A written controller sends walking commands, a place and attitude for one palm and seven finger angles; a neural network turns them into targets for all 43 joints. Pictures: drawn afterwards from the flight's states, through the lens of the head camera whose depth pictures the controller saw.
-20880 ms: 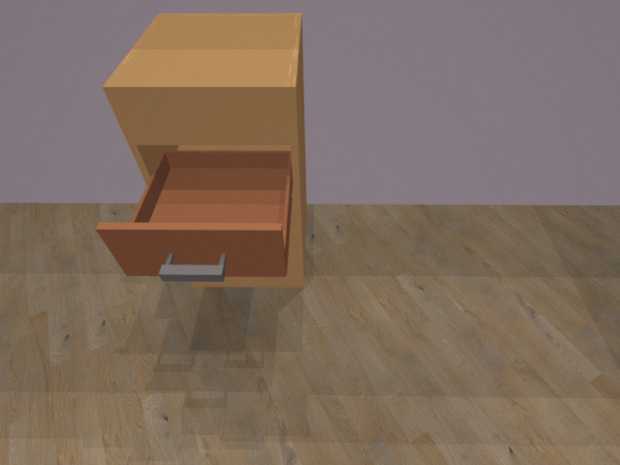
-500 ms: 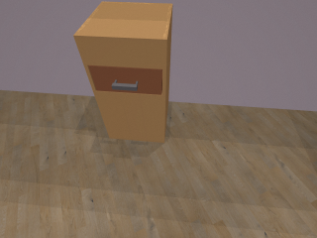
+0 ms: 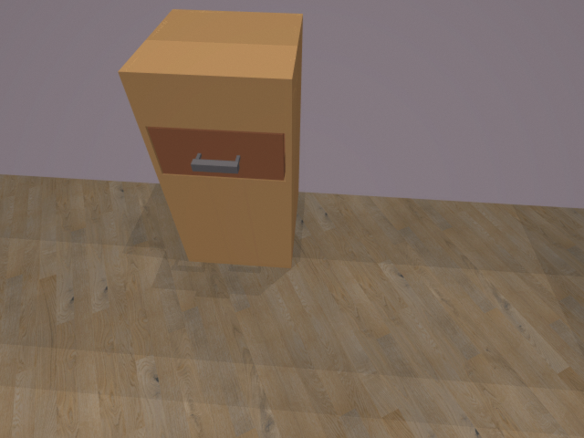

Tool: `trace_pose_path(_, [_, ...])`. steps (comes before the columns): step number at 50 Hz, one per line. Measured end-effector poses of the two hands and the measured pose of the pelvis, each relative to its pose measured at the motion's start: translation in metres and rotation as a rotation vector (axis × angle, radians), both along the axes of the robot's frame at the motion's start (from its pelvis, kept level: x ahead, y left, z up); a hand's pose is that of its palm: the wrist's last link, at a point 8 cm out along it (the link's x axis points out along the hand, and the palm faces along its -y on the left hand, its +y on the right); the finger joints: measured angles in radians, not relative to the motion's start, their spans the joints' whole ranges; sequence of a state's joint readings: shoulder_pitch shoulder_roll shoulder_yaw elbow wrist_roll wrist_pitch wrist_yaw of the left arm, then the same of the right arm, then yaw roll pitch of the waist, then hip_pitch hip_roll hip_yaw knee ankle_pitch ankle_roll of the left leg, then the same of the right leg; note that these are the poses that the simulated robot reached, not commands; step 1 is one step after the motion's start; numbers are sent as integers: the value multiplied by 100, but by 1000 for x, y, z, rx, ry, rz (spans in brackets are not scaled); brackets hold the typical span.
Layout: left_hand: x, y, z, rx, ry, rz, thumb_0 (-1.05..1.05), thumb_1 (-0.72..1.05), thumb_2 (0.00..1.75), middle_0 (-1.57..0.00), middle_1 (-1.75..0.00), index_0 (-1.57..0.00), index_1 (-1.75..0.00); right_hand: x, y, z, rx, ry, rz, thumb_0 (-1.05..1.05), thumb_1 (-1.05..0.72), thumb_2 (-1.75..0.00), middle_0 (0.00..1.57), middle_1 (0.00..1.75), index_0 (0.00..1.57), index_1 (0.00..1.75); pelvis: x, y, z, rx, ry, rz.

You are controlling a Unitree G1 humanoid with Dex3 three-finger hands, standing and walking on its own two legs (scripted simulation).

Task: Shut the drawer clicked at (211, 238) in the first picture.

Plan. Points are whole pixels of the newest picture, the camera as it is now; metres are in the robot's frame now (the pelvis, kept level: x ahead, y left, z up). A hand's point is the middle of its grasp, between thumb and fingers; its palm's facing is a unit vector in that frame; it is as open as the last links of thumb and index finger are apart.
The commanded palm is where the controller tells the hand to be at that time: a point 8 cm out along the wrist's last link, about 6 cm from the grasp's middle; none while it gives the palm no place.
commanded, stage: look to check the result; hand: left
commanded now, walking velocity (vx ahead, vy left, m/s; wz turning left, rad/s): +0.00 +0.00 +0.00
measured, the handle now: (217, 161) +0.86 +0.26 -0.19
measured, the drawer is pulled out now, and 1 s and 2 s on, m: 0.00 0.00 0.00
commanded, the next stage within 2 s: stand and wait in 0.54 s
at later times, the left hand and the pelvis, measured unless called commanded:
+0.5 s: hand out of the picture +0.00 +0.15 -0.17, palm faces +0.03 -0.98 -0.20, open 7.4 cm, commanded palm none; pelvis +0.01 -0.01 +0.00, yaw +0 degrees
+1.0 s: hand out of the picture +0.01 +0.15 -0.17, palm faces +0.02 -0.98 -0.22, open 7.4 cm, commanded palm none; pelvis +0.02 -0.02 +0.00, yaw -1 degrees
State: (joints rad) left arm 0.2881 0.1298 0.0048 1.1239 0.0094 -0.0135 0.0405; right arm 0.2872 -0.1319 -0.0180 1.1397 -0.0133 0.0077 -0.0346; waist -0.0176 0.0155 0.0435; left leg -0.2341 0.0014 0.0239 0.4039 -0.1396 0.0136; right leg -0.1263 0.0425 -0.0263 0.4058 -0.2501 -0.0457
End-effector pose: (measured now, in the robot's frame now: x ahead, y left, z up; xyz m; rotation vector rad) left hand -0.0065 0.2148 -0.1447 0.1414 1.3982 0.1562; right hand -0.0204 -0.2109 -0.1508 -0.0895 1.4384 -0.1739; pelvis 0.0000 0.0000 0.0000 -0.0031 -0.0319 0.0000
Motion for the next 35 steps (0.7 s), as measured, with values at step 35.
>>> trace_pose_path(35, [9, -15, 3, 12, 30, 6, 0, 91, 90, -20, -30, -20, -30, 26, -17, -1, -2, -8, 5, 0, -91, -90, 20, 30, 20, 30, 18, -16, 1, 6, 6, -11])
